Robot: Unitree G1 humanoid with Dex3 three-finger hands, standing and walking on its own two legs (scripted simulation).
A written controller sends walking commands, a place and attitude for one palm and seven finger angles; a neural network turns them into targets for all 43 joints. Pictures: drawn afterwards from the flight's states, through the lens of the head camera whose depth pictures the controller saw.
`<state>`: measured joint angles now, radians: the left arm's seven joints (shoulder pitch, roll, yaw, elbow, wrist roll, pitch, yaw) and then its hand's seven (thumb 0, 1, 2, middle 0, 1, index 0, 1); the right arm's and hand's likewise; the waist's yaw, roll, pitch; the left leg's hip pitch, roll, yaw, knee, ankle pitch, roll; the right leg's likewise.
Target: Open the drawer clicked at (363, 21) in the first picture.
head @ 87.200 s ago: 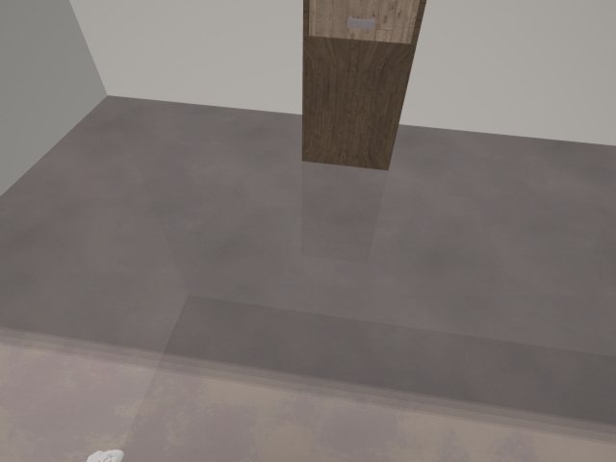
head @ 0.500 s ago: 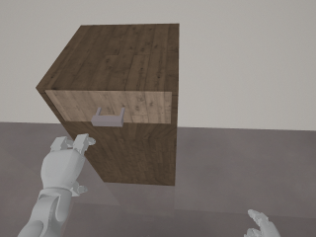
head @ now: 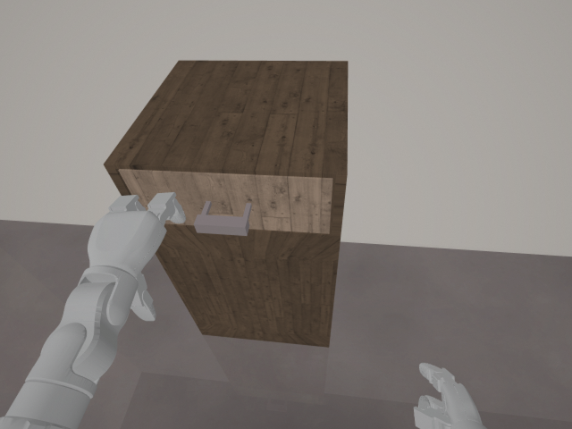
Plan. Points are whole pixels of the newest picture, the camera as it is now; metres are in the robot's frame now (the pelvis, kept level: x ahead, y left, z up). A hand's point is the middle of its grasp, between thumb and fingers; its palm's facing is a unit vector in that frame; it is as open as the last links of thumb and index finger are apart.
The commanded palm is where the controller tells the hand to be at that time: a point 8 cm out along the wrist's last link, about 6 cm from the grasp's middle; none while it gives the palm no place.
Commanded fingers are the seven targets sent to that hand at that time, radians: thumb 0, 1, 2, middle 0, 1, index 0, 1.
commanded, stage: raise the hand with hooked fingers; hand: left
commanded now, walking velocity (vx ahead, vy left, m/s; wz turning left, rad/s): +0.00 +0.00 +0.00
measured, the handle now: (225, 216) +0.49 +0.20 -0.04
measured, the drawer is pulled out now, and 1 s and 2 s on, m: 0.00 0.00 0.00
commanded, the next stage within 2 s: move the hooked fingers above the handle in 0.34 s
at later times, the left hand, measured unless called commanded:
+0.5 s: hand (159, 264) +0.30 +0.22 +0.08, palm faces +0.05 -0.09 -1.00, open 13.8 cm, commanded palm +0.28 +0.23 +0.13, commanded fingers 0.00 -0.50 0.30 -0.30 -1.20 -0.30 -1.20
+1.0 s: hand (180, 246) +0.35 +0.21 +0.06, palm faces -0.01 -0.08 -1.00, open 13.8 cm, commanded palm +0.33 +0.22 +0.11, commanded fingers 0.00 -0.50 0.30 -0.30 -1.20 -0.30 -1.20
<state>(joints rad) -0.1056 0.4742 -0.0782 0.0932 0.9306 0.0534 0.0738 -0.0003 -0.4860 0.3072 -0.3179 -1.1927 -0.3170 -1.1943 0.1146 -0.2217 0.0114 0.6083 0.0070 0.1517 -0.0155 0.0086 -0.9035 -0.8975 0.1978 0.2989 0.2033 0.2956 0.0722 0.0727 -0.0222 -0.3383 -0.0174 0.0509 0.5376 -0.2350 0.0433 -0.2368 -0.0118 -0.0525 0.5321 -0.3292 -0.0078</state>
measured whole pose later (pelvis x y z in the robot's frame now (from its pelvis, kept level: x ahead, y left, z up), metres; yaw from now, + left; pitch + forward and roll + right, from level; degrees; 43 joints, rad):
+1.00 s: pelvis +0.01 -0.02 +0.00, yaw +0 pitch +6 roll +0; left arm -0.22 0.47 -0.06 0.31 0.94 -0.04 0.12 0.00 -0.49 0.30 -0.32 -1.20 -0.32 -1.20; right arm 0.18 -0.26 -0.04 0.65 0.02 0.14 -0.03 0.01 -0.91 -0.90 0.20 0.30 0.20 0.30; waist 0.04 0.06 -0.05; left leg -0.42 0.01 0.05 0.57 -0.25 0.02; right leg -0.33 0.01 -0.05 0.58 -0.36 -0.04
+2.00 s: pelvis +0.01 -0.02 -0.02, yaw -1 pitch +12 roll +0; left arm -0.57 0.42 -0.09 0.80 1.04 -0.03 0.25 0.00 -0.49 0.30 -0.32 -1.20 -0.32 -1.20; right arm 0.28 -0.25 -0.07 0.68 0.02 0.17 -0.03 0.01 -0.91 -0.90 0.20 0.30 0.20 0.30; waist -0.05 0.05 -0.11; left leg -0.58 0.02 0.06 0.67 -0.30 0.02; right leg -0.49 0.02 -0.04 0.68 -0.40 -0.04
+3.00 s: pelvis +0.01 -0.01 -0.02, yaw -2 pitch +13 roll -1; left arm -0.55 0.41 -0.08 0.81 1.06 -0.08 0.28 0.00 -0.49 0.30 -0.32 -1.20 -0.32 -1.20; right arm 0.30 -0.24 -0.08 0.69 0.01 0.17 -0.02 0.01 -0.91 -0.90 0.20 0.30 0.20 0.30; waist -0.04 0.05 -0.13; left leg -0.63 0.02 0.06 0.71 -0.32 0.03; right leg -0.53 0.02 -0.03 0.70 -0.40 -0.02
